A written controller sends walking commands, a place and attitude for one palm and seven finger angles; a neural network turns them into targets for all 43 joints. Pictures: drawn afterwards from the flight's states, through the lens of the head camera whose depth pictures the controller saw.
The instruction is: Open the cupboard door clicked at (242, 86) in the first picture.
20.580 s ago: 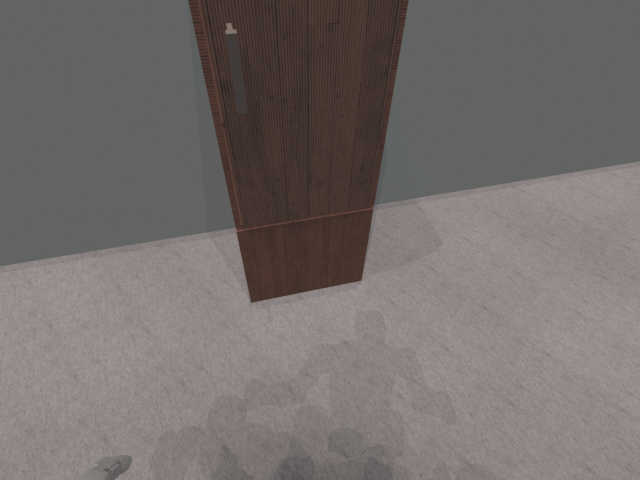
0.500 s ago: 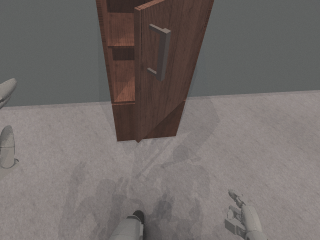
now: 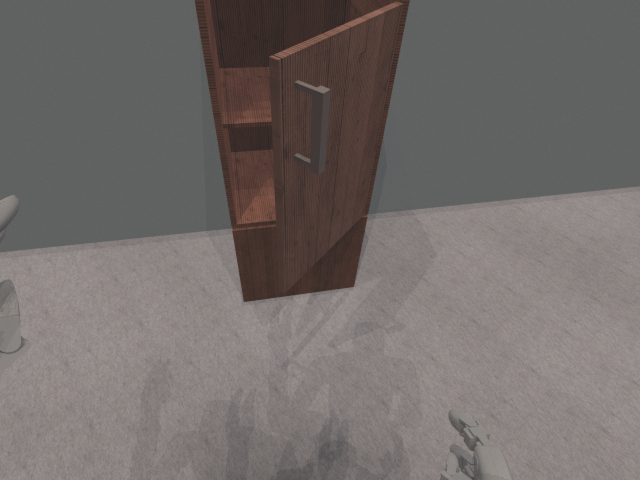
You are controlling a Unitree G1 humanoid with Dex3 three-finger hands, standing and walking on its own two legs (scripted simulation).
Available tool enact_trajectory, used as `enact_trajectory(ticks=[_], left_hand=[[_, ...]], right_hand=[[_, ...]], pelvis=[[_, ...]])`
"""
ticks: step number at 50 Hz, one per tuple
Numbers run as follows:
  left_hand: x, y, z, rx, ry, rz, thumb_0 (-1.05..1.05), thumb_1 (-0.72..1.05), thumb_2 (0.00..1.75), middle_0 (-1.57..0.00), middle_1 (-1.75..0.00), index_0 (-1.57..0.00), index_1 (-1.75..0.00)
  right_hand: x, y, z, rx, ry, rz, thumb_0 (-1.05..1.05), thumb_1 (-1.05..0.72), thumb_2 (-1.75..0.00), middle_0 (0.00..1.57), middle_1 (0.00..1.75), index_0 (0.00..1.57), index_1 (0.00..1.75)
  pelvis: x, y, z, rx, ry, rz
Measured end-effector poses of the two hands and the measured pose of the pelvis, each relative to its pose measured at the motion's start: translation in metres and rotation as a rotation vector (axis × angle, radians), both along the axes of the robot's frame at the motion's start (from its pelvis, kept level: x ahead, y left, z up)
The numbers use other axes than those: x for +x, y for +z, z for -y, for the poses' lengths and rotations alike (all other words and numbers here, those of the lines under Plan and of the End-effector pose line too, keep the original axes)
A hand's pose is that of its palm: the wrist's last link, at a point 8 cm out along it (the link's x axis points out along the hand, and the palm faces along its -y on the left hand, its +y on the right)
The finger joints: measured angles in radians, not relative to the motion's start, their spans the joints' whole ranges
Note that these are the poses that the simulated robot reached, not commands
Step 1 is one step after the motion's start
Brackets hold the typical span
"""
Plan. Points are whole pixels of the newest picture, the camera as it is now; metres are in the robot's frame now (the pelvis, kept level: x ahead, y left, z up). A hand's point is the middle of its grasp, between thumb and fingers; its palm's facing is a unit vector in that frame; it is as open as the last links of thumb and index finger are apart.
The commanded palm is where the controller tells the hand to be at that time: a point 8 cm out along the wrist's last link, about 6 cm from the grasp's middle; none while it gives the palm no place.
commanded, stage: stop stepping back and stand still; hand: left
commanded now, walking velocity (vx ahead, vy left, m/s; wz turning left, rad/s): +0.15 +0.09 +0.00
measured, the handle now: (309, 129) +0.64 +0.05 +0.12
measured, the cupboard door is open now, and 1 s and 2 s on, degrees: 42 42 42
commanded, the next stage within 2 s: let the arm hang, fingers relaxed in 0.58 s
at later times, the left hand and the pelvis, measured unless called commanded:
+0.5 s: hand (9, 323) +0.21 +0.29 +0.17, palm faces +0.43 -0.73 -0.53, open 7.4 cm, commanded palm +0.14 +0.32 +0.17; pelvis +0.00 +0.02 -0.01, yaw +1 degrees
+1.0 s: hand out of the picture +0.05 +0.20 -0.17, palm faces +0.06 -0.98 -0.20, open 7.2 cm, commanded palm none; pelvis -0.02 +0.02 -0.02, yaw +5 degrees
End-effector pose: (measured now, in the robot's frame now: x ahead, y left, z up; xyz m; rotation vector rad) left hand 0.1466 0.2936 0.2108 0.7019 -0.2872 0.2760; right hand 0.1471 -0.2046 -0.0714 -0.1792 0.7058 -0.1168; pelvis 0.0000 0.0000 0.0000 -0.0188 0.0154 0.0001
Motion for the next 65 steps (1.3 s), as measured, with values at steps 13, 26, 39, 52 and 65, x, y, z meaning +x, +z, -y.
enact_trajectory(ticks=[13,26,39,52,65], left_hand=[[-0.004,-0.059,-0.007,-0.312,0.218,-0.026,0.02,0.89,0.9,-0.21,-0.3,-0.21,-0.3],[0.019,-0.018,-0.028,-0.05,0.079,0.041,0.01,0.89,0.9,-0.21,-0.3,-0.22,-0.3],[0.014,-0.169,-0.057,-0.319,0.243,-0.509,0.0,0.89,0.9,-0.2,-0.3,-0.21,-0.3],[-0.126,-0.357,0.044,-0.698,0.396,-1.357,-0.02,0.98,0.9,-0.21,-0.3,-0.21,-0.3],[-0.192,-0.35,0.025,-0.701,0.52,-1.477,0.0,0.92,0.9,-0.2,-0.3,-0.2,-0.3]], right_hand=[[-0.008,-0.017,0.04,-0.109,0.007,-0.101,0.01,-0.9,-0.89,0.2,0.3,0.2,0.3],[0.02,-0.012,-0.005,-0.002,-0.005,0.044,0.01,-0.9,-0.89,0.2,0.3,0.2,0.3],[-0.006,-0.06,-0.007,-0.027,0.088,-0.219,0.01,-0.9,-0.89,0.2,0.3,0.2,0.3],[-0.082,-0.07,0.025,-0.071,0.008,-0.514,0.01,-0.9,-0.89,0.2,0.3,0.2,0.3],[-0.143,-0.077,-0.007,0.001,0.006,-0.641,0.0,-0.91,-0.89,0.2,0.3,0.2,0.3]], pelvis=[[-0.004,0.0,-0.005,0.074,0.038,0.011],[-0.002,-0.013,-0.021,0.039,0.017,0.042],[-0.001,-0.019,-0.044,0.021,0.066,-0.026],[-0.018,-0.014,-0.019,0.029,0.099,0.02],[-0.036,-0.002,-0.025,0.017,0.095,0.052]])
